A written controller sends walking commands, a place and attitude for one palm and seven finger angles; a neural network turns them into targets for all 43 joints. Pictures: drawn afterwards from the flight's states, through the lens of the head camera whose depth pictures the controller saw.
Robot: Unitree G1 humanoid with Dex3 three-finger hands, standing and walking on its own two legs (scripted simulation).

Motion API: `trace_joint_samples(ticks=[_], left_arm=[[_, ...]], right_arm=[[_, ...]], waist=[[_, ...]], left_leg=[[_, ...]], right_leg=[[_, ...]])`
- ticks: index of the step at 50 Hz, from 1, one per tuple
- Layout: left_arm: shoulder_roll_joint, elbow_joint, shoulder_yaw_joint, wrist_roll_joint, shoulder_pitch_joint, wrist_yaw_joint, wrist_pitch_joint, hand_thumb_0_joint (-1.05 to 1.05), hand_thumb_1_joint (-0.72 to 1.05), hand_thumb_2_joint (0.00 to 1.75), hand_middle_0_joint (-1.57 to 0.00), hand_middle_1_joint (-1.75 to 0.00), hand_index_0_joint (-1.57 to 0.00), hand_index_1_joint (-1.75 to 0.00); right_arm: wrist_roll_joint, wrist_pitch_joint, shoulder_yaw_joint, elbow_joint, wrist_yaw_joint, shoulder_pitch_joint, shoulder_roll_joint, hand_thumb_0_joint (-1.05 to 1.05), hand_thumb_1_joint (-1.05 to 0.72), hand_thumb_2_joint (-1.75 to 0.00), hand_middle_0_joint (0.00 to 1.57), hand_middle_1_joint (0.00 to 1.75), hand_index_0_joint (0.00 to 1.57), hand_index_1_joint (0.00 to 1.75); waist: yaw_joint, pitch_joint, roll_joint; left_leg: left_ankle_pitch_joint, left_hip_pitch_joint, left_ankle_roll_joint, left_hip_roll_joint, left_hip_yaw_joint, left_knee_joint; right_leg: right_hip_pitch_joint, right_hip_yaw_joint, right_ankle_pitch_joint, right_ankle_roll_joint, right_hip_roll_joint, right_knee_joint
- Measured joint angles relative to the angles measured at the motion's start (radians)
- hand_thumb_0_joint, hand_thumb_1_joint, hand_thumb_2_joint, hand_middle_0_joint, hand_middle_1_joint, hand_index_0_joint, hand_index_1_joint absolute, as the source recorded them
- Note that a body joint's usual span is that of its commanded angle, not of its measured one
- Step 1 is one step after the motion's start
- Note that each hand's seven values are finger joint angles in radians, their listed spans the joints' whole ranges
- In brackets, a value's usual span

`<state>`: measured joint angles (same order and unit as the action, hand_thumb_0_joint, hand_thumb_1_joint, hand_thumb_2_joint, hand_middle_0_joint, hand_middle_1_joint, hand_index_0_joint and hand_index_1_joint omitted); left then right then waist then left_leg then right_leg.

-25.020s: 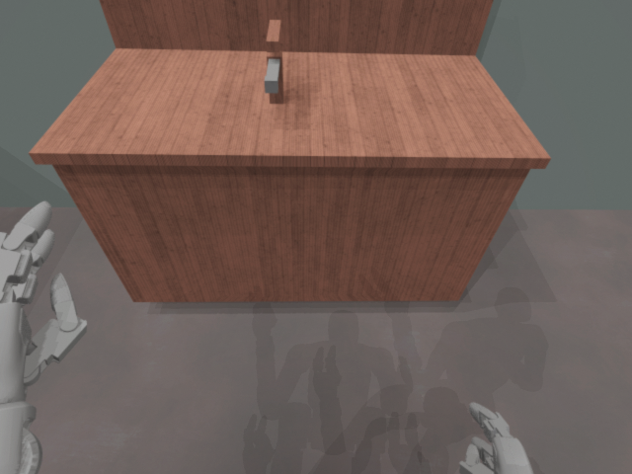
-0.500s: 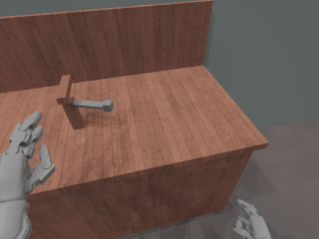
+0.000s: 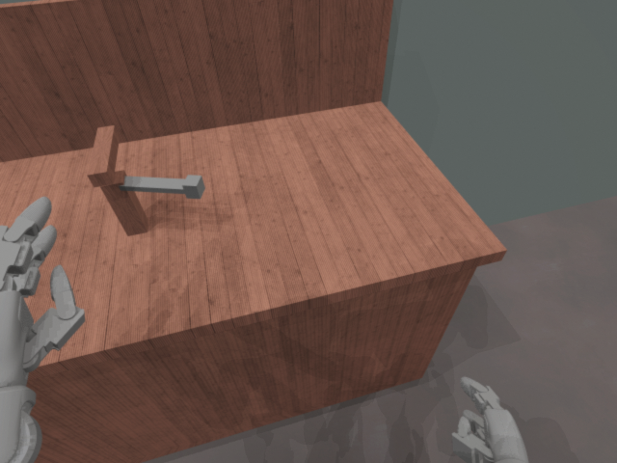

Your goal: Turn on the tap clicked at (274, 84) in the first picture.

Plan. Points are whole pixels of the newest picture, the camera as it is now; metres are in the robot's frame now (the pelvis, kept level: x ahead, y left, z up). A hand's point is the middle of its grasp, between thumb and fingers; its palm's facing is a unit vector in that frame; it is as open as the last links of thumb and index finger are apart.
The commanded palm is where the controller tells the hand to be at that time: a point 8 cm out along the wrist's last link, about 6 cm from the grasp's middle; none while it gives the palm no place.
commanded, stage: step back with the hand held close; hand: left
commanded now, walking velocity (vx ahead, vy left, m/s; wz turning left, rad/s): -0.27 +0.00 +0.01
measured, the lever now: (194, 186) +0.51 +0.24 +0.08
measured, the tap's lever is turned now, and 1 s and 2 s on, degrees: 68 68 68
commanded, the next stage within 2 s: stop stepping back and stand still in 1.18 s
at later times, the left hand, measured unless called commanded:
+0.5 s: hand (36, 367) +0.16 +0.27 +0.15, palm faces +0.41 -0.80 -0.44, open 7.4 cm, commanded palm +0.10 +0.30 +0.17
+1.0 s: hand out of the picture +0.11 +0.27 +0.16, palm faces +0.45 -0.83 -0.34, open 7.4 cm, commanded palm +0.05 +0.30 +0.17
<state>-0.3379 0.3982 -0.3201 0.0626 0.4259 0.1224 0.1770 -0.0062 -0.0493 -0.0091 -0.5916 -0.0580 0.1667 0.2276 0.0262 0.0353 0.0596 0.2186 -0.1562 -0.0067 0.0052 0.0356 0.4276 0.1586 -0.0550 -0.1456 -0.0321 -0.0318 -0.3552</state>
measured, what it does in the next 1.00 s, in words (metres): walks backwards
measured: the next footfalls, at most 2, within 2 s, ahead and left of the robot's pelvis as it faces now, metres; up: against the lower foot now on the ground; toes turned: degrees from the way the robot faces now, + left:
right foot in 1.06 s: -0.12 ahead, -0.13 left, +0.00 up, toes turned +2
left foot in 1.30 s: -0.15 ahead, +0.10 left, +0.00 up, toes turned +4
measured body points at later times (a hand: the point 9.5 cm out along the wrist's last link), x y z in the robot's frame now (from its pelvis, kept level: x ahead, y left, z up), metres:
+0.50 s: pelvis -0.05 +0.02 -0.01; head -0.03 +0.02 +0.43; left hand +0.14 +0.31 +0.17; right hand +0.12 -0.21 -0.10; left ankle +0.01 +0.11 -0.74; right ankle +0.03 -0.10 -0.74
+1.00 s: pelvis -0.11 +0.02 -0.01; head -0.08 +0.04 +0.44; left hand +0.08 +0.31 +0.18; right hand +0.08 -0.18 -0.09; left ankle -0.01 +0.12 -0.74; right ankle -0.15 -0.12 -0.72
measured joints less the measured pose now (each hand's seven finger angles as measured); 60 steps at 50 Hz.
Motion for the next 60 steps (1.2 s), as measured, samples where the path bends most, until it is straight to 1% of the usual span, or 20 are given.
trace_joint_samples(ticks=[7, 18, 23, 27, 30, 34, 36, 37, 39, 41, 42, 44, 48, 50, 53, 54, 55, 56, 58, 60], left_arm=[[-0.012, 0.046, 0.024, -0.01, 0.072, 0.006, -0.018, 0.01, 0.89, 0.9, -0.21, -0.3, -0.21, -0.3], [-0.032, 0.111, -0.01, -0.03, 0.074, 0.043, -0.005, 0.02, 0.89, 0.9, -0.21, -0.3, -0.21, -0.3], [-0.036, 0.112, -0.023, -0.05, 0.058, 0.047, -0.004, 0.02, 0.89, 0.9, -0.21, -0.3, -0.21, -0.3], [-0.039, 0.112, -0.038, -0.06, 0.046, 0.042, -0.001, 0.02, 0.89, 0.9, -0.21, -0.3, -0.21, -0.3], [-0.026, 0.129, -0.033, -0.054, 0.051, 0.041, -0.001, 0.02, 0.89, 0.9, -0.21, -0.3, -0.21, -0.3], [-0.022, 0.18, -0.009, -0.035, 0.058, 0.046, -0.007, 0.02, 0.89, 0.9, -0.21, -0.3, -0.21, -0.3], [-0.032, 0.202, -0.007, -0.031, 0.063, 0.046, -0.009, 0.01, 0.88, 0.9, -0.21, -0.3, -0.21, -0.3], [-0.04, 0.207, -0.013, -0.03, 0.066, 0.046, -0.006, 0.01, 0.88, 0.9, -0.21, -0.3, -0.21, -0.3], [-0.053, 0.205, -0.036, -0.036, 0.077, 0.048, 0.001, 0.01, 0.88, 0.9, -0.21, -0.3, -0.21, -0.3], [-0.064, 0.19, -0.057, -0.047, 0.068, 0.05, -0.003, 0.01, 0.88, 0.9, -0.21, -0.3, -0.21, -0.3], [-0.068, 0.183, -0.065, -0.046, 0.06, 0.051, -0.004, 0.01, 0.88, 0.9, -0.21, -0.3, -0.21, -0.3], [-0.064, 0.172, -0.075, -0.039, 0.048, 0.056, -0.007, 0.02, 0.88, 0.9, -0.21, -0.3, -0.21, -0.3], [-0.017, 0.157, -0.047, -0.03, 0.019, 0.06, -0.033, 0.02, 0.89, 0.9, -0.2, -0.3, -0.21, -0.3], [-0.003, 0.15, -0.021, -0.03, 0.0, 0.053, -0.05, 0.02, 0.89, 0.9, -0.2, -0.3, -0.2, -0.3], [-0.017, 0.156, -0.005, -0.025, -0.011, 0.032, -0.056, 0.02, 0.89, 0.9, -0.2, -0.3, -0.2, -0.3], [-0.013, 0.156, 0.002, -0.023, -0.013, 0.022, -0.049, 0.02, 0.89, 0.9, -0.2, -0.3, -0.2, -0.3], [-0.014, 0.162, 0.007, -0.021, -0.007, 0.014, -0.044, 0.02, 0.89, 0.9, -0.2, -0.3, -0.21, -0.3], [-0.022, 0.172, 0.012, -0.016, 0.007, 0.006, -0.036, 0.02, 0.89, 0.9, -0.2, -0.3, -0.21, -0.3], [-0.039, 0.198, 0.009, -0.013, 0.052, -0.005, -0.016, 0.02, 0.89, 0.9, -0.21, -0.3, -0.21, -0.3], [-0.049, 0.209, -0.007, -0.015, 0.095, -0.009, 0.002, 0.02, 0.88, 0.9, -0.21, -0.3, -0.21, -0.3]], right_arm=[[-0.005, 0.025, 0.017, 0.02, -0.018, 0.015, 0.014, 0.01, -0.91, -0.9, 0.2, 0.3, 0.2, 0.3], [-0.008, 0.013, 0.014, 0.024, -0.021, 0.034, 0.004, 0.01, -0.91, -0.9, 0.2, 0.3, 0.2, 0.3], [-0.003, 0.005, 0.006, 0.029, -0.023, 0.04, -0.014, 0.01, -0.91, -0.9, 0.2, 0.3, 0.2, 0.3], [0.001, 0.002, 0.002, 0.031, -0.017, 0.038, -0.026, 0.01, -0.9, -0.9, 0.2, 0.3, 0.2, 0.3], [0.001, 0.006, 0.004, 0.026, -0.007, 0.03, -0.025, 0.01, -0.9, -0.9, 0.2, 0.3, 0.2, 0.3], [-0.001, 0.013, 0.012, 0.011, 0.001, 0.017, -0.016, 0.01, -0.9, -0.9, 0.2, 0.3, 0.2, 0.3], [0.0, 0.017, 0.017, 0.008, -0.002, 0.01, -0.012, 0.01, -0.91, -0.9, 0.2, 0.3, 0.2, 0.3], [-0.001, 0.019, 0.019, 0.008, -0.006, 0.006, -0.012, 0.01, -0.91, -0.9, 0.2, 0.3, 0.2, 0.3], [0.002, 0.016, 0.02, 0.013, -0.013, 0.002, -0.017, 0.01, -0.91, -0.9, 0.2, 0.3, 0.2, 0.3], [0.012, -0.002, 0.026, 0.014, -0.018, 0.009, -0.03, 0.01, -0.91, -0.9, 0.2, 0.3, 0.2, 0.3], [0.015, -0.013, 0.027, 0.009, -0.017, 0.013, -0.04, 0.01, -0.91, -0.9, 0.2, 0.3, 0.2, 0.3], [0.016, -0.03, 0.021, -0.007, -0.009, 0.016, -0.058, 0.01, -0.91, -0.9, 0.2, 0.3, 0.2, 0.3], [0.018, -0.047, -0.008, -0.026, 0.007, -0.001, -0.076, 0.01, -0.91, -0.9, 0.2, 0.3, 0.2, 0.3], [0.021, -0.048, -0.02, -0.026, 0.012, -0.019, -0.082, 0.01, -0.9, -0.9, 0.2, 0.3, 0.2, 0.3], [0.022, -0.043, -0.031, -0.012, 0.015, -0.051, -0.088, 0.01, -0.9, -0.9, 0.2, 0.3, 0.2, 0.3], [0.021, -0.038, -0.03, -0.009, 0.015, -0.065, -0.079, 0.01, -0.9, -0.9, 0.2, 0.3, 0.2, 0.3], [0.018, -0.031, -0.026, -0.009, 0.016, -0.073, -0.073, 0.01, -0.9, -0.9, 0.2, 0.3, 0.2, 0.3], [0.009, -0.023, -0.02, -0.011, 0.014, -0.072, -0.071, 0.01, -0.9, -0.9, 0.2, 0.3, 0.2, 0.3], [-0.005, -0.005, -0.008, -0.011, 0.009, -0.054, -0.069, 0.01, -0.9, -0.9, 0.2, 0.3, 0.2, 0.3], [-0.006, 0.013, -0.003, -0.004, 0.002, -0.034, -0.062, 0.01, -0.9, -0.9, 0.2, 0.3, 0.2, 0.3]], waist=[[-0.011, 0.003, -0.01], [-0.016, 0.008, -0.032], [-0.022, 0.013, -0.046], [-0.023, 0.021, -0.055], [-0.022, 0.017, -0.047], [-0.04, 0.017, -0.059], [-0.05, 0.021, -0.07], [-0.047, 0.025, -0.08], [-0.038, 0.029, -0.088], [-0.036, 0.028, -0.08], [-0.03, 0.023, -0.079], [-0.011, 0.011, -0.082], [0.015, -0.005, -0.073], [0.014, -0.007, -0.067], [0.006, -0.003, -0.065], [0.002, 0.007, -0.036], [-0.004, 0.016, -0.015], [-0.008, 0.015, -0.014], [-0.014, -0.005, -0.044], [-0.023, -0.023, -0.078]], left_leg=[[-0.018, -0.072, -0.012, 0.018, -0.012, 0.022], [-0.013, -0.187, -0.027, 0.026, -0.011, 0.119], [-0.024, -0.203, -0.035, 0.036, -0.012, 0.124], [-0.019, -0.215, -0.033, 0.046, -0.006, 0.149], [0.037, -0.246, -0.026, 0.032, -0.005, 0.198], [0.095, -0.268, -0.004, 0.016, -0.007, 0.261], [0.019, -0.266, -0.011, 0.011, -0.016, 0.233], [0.002, -0.268, -0.019, 0.016, -0.023, 0.231], [0.003, -0.271, -0.034, 0.015, -0.035, 0.223], [-0.01, -0.269, -0.039, 0.011, -0.027, 0.196], [-0.027, -0.266, -0.037, 0.008, -0.024, 0.173], [-0.062, -0.253, -0.034, -0.003, -0.028, 0.119], [-0.122, -0.241, -0.022, -0.033, -0.045, 0.035], [-0.149, -0.252, -0.014, -0.042, -0.048, 0.014], [-0.178, -0.292, 0.001, -0.048, -0.053, 0.016], [-0.181, -0.309, 0.008, -0.069, -0.04, 0.032], [-0.136, -0.325, 0.017, -0.08, -0.024, 0.063], [-0.047, -0.344, 0.03, -0.071, -0.014, 0.138], [0.115, -0.382, 0.046, -0.026, -0.014, 0.357], [0.19, -0.37, 0.051, 0.002, -0.04, 0.457]], right_leg=[[0.083, 0.01, 0.007, 0.013, 0.019, -0.045], [0.18, 0.006, 0.019, 0.026, 0.028, -0.107], [0.21, 0.032, -0.015, 0.043, 0.024, -0.148], [0.221, 0.048, 0.005, 0.03, 0.019, -0.177], [0.23, 0.038, 0.001, 0.022, 0.01, -0.177], [0.248, 0.018, 0.004, 0.022, 0.019, -0.191], [0.262, 0.01, 0.001, 0.031, 0.031, -0.206], [0.268, 0.014, 0.003, 0.035, 0.036, -0.211], [0.289, 0.037, -0.053, 0.044, 0.029, -0.255], [0.306, 0.069, -0.149, 0.048, 0.003, -0.4], [0.305, 0.079, -0.194, 0.048, -0.007, -0.463], [0.279, 0.084, -0.258, 0.049, -0.012, -0.506], [0.175, 0.084, -0.276, 0.05, -0.005, -0.385], [0.124, 0.092, -0.246, 0.048, -0.002, -0.29], [0.055, 0.093, -0.157, 0.041, 0.004, -0.121], [0.051, 0.082, -0.138, 0.039, -0.017, -0.094], [0.052, 0.075, -0.121, 0.034, -0.034, -0.083], [0.059, 0.075, -0.112, 0.03, -0.036, -0.083], [0.083, 0.084, -0.101, 0.025, -0.017, -0.087], [0.102, 0.094, -0.086, 0.025, 0.004, -0.081]])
